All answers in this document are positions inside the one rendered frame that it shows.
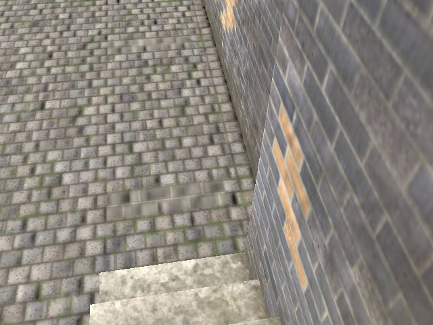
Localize stairs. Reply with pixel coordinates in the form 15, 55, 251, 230
89, 253, 281, 325

